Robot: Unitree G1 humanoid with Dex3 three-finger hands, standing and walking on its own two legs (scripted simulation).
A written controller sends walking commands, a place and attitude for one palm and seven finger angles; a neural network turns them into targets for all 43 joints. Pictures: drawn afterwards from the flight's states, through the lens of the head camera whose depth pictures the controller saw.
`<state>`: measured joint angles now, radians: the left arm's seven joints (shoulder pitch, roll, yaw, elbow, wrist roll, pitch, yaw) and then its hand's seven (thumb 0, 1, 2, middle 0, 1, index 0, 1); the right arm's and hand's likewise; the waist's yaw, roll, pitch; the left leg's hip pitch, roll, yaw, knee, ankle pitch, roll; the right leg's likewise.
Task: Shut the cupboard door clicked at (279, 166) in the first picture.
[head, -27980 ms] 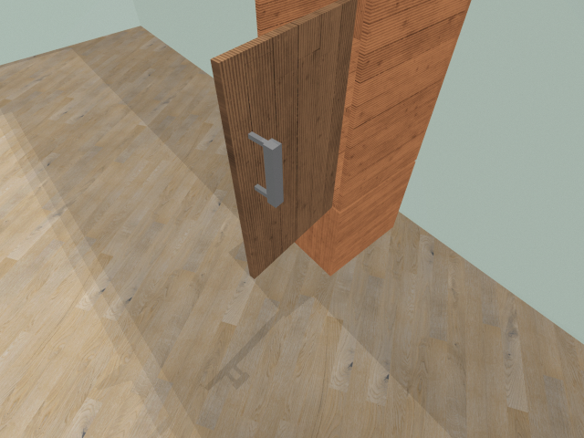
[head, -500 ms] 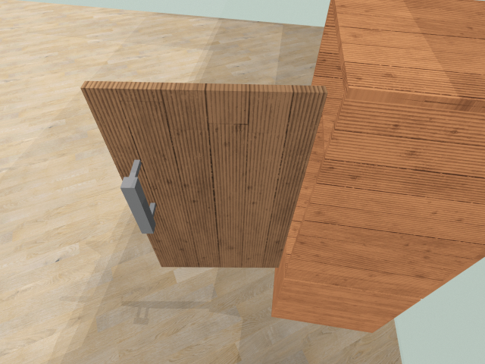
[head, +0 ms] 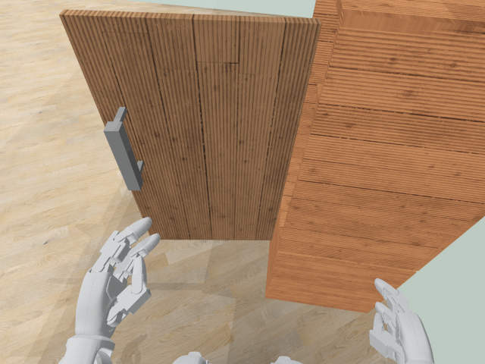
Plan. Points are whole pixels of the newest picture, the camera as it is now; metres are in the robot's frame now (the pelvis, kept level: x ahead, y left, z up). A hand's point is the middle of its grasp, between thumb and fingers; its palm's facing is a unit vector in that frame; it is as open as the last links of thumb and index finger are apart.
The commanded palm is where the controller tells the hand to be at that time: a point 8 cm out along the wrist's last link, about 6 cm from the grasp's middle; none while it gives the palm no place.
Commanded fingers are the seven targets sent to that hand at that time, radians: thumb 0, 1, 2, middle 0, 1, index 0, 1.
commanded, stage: raise the hand and make a fist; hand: left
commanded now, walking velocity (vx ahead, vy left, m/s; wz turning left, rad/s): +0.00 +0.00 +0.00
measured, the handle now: (128, 150) +0.45 +0.23 +0.10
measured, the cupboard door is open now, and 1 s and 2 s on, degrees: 99 99 99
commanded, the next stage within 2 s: bring the fist close to the handle in 1.58 s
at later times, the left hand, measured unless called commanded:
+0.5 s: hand (117, 295) +0.21 +0.19 +0.05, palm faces +0.09 -1.00 -0.04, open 4.1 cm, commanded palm +0.18 +0.24 +0.06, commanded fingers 0.00 0.90 0.90 -0.97 -1.14 -0.97 -1.14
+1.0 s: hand (97, 270) +0.23 +0.21 +0.09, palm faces +0.06 -1.00 -0.03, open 3.1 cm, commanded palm +0.21 +0.26 +0.09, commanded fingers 0.00 0.90 0.90 -1.30 -1.50 -1.30 -1.50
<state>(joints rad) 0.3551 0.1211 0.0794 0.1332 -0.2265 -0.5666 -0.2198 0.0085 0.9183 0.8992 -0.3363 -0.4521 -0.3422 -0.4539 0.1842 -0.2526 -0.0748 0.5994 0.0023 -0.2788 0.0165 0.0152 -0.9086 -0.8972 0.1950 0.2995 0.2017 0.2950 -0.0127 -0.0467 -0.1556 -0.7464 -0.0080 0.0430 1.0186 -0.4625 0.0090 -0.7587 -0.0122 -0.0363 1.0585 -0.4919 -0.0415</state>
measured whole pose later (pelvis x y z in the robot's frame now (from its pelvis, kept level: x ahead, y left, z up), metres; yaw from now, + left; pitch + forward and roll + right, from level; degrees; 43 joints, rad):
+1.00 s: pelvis +0.02 +0.02 +0.01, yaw +1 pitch +10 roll -2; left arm 0.42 0.24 0.12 -0.16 -0.27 -0.27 -0.18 0.02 0.90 0.90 -1.23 -1.43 -1.24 -1.43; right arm 0.25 -0.22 0.04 0.46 0.02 -0.18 -0.05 0.01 -0.90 -0.90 0.20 0.30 0.20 0.30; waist 0.02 0.03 -0.12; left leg -0.70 -0.01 -0.01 1.00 -0.49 0.03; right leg -0.65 0.00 -0.09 0.95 -0.48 -0.01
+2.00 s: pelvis +0.02 +0.01 +0.02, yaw +1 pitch +8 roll -1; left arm 0.16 0.25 0.18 0.06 -0.28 -0.23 -0.21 0.02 0.90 0.90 -1.30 -1.50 -1.30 -1.50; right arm 0.26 -0.25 0.04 0.56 0.03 -0.21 -0.07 0.01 -0.90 -0.90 0.20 0.30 0.20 0.30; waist 0.01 0.04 -0.09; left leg -0.61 0.00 -0.01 0.90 -0.43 0.01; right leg -0.58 0.00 -0.08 0.88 -0.44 -0.03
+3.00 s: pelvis +0.02 +0.01 +0.03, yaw +0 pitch +9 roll +0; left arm -0.12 0.21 0.17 0.36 -0.21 -0.29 -0.11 0.02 0.90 0.90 -1.30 -1.50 -1.30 -1.50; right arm 0.28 -0.26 0.00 0.62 0.03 -0.11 -0.04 0.01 -0.90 -0.90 0.20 0.30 0.20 0.30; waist -0.01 0.03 -0.08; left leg -0.58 0.00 0.03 0.83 -0.41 0.02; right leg -0.57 0.01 -0.04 0.83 -0.42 -0.03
